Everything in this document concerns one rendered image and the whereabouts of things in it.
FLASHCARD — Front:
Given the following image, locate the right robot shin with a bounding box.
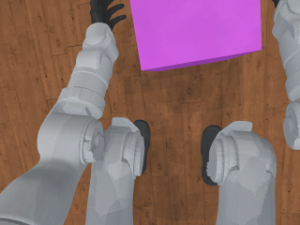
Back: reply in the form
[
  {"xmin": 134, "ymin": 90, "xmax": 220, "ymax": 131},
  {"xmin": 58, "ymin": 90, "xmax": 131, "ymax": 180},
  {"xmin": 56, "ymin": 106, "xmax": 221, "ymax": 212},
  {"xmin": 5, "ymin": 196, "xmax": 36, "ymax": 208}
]
[{"xmin": 206, "ymin": 121, "xmax": 277, "ymax": 183}]

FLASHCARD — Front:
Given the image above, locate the robot right forearm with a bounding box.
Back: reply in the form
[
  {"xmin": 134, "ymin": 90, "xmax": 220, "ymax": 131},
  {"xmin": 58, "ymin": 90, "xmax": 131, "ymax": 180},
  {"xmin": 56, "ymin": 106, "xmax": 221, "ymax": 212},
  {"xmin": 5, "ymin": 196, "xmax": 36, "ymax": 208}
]
[{"xmin": 272, "ymin": 0, "xmax": 300, "ymax": 101}]

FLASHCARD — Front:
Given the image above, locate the left robot hand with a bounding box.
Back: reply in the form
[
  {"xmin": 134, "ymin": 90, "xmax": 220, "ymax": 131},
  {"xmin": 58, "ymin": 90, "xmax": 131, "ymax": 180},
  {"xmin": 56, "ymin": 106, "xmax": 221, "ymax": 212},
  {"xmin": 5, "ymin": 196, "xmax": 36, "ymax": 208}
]
[{"xmin": 90, "ymin": 0, "xmax": 127, "ymax": 31}]

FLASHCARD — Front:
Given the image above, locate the robot left foot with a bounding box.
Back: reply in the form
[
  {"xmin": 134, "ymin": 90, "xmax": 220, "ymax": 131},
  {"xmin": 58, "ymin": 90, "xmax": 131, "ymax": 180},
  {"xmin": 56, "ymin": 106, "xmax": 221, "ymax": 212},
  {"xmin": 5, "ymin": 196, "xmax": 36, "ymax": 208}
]
[{"xmin": 133, "ymin": 119, "xmax": 151, "ymax": 176}]

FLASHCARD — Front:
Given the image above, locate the robot right upper arm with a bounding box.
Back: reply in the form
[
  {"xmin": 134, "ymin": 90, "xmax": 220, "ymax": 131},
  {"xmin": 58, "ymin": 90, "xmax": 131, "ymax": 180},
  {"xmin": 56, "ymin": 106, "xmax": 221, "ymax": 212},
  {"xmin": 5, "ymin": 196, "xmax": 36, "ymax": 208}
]
[{"xmin": 283, "ymin": 98, "xmax": 300, "ymax": 150}]

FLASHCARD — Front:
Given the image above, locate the carton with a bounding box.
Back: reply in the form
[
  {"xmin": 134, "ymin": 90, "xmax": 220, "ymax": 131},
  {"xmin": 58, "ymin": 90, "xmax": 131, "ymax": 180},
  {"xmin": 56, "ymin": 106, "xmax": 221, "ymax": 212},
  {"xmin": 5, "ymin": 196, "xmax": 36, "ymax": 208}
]
[{"xmin": 129, "ymin": 0, "xmax": 262, "ymax": 71}]

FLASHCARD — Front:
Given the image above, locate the robot left upper arm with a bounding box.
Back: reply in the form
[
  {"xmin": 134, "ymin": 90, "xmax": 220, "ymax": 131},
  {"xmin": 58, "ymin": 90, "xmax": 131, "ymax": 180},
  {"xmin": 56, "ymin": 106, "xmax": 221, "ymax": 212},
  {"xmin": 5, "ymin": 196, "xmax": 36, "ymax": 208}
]
[{"xmin": 0, "ymin": 112, "xmax": 105, "ymax": 225}]

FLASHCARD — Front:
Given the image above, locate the robot left forearm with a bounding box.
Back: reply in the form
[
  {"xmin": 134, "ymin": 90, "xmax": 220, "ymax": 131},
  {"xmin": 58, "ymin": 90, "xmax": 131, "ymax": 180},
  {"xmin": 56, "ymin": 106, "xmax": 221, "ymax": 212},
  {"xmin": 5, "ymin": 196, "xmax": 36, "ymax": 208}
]
[{"xmin": 37, "ymin": 22, "xmax": 119, "ymax": 152}]

